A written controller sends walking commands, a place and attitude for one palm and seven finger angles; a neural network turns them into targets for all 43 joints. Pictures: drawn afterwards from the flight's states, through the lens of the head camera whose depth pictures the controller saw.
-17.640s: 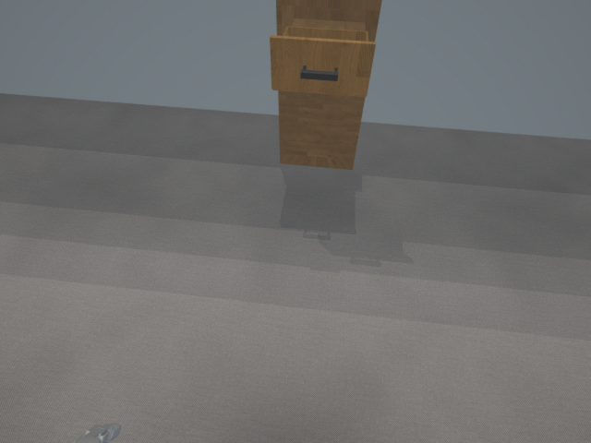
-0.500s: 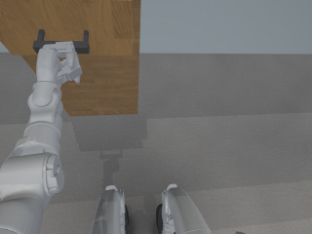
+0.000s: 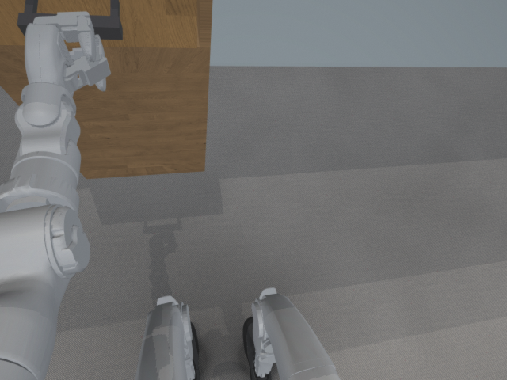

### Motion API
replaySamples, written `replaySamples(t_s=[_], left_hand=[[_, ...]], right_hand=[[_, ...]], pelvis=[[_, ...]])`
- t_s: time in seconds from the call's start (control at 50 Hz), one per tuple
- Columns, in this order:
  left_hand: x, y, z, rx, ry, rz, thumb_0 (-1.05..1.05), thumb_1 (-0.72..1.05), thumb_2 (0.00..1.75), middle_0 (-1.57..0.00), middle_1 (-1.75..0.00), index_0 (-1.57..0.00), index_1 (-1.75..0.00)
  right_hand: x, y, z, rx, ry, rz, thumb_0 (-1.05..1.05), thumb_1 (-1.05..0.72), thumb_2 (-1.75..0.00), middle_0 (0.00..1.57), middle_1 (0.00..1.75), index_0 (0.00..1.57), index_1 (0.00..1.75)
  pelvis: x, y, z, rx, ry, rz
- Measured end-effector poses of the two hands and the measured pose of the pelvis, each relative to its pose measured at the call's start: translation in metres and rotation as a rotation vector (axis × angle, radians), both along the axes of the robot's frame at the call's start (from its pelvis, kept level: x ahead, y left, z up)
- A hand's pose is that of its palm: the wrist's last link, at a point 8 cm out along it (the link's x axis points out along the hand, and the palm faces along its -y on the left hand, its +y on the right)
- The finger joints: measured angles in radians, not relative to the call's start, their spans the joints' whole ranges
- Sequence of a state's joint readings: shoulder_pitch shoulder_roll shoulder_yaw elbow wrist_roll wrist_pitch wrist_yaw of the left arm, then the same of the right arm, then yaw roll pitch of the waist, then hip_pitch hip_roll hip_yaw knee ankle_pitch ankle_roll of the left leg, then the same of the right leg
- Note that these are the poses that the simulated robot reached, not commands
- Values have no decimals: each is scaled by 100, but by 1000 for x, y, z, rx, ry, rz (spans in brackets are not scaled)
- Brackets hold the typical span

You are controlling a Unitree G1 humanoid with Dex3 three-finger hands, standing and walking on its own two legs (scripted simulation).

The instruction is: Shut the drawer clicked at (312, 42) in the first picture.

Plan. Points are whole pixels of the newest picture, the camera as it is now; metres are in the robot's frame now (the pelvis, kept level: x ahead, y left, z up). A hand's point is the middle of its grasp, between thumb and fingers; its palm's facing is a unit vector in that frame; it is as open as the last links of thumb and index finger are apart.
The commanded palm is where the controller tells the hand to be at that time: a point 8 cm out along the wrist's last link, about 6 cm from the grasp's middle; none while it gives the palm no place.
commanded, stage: push the drawer shut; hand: left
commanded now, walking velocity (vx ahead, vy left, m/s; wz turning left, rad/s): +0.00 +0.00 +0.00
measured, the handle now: (73, 15) +0.64 +0.19 +0.06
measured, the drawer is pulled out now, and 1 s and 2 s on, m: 0.01 0.00 0.00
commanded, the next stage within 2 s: pull the fist back off the drawer in 0.30 s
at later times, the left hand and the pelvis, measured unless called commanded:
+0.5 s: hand (94, 53) +0.58 +0.17 +0.05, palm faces +0.01 -1.00 -0.06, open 3.3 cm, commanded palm +0.61 +0.16 +0.06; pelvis -0.02 -0.01 -0.01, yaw +0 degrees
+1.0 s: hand (98, 58) +0.57 +0.16 +0.05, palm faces +0.01 -1.00 -0.03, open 3.2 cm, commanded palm +0.55 +0.17 +0.06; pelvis +0.00 +0.00 +0.00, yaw -1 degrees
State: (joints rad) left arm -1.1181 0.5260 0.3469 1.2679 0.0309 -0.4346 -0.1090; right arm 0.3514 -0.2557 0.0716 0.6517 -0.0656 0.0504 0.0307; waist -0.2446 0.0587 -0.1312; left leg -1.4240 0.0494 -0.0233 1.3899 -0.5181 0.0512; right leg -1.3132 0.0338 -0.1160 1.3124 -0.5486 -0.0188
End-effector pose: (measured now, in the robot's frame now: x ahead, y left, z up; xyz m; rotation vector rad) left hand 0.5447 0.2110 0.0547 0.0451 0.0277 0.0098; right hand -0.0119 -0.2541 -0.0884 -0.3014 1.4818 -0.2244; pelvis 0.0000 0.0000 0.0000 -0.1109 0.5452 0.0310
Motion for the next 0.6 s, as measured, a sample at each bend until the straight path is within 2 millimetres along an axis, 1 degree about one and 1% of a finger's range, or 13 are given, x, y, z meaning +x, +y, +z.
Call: replaySamples(t_s=[0.08, 0.26, 0.46, 0.6], left_hand=[[9, 1, -1, 3, -7, -5, 6, 73, 93, -140, -160, -140, -160], [11, 9, -3, 13, 4, 2, 2, 62, 94, -140, -160, -140, -160], [12, 10, 0, 19, 21, 6, 4, 60, 95, -140, -160, -140, -160], [12, 10, 1, 18, 26, -3, 5, 61, 95, -140, -160, -140, -160]], right_hand=[[-7, 0, -1, -11, 20, -4, 0, -91, -90, 20, 30, 20, 30], [-20, -1, -2, -21, 55, 5, 0, -91, -90, 20, 30, 20, 30], [-28, -5, 1, -53, 21, 12, 0, -91, -90, 20, 30, 20, 30], [-34, -4, 2, -51, 12, 11, 0, -91, -90, 20, 30, 20, 30]], pelvis=[[-2, 0, -4, -6, 14, 1], [-10, -3, -10, -15, 27, 10], [-19, -6, -12, -22, 32, 10], [-21, -5, -13, -23, 31, 6]])
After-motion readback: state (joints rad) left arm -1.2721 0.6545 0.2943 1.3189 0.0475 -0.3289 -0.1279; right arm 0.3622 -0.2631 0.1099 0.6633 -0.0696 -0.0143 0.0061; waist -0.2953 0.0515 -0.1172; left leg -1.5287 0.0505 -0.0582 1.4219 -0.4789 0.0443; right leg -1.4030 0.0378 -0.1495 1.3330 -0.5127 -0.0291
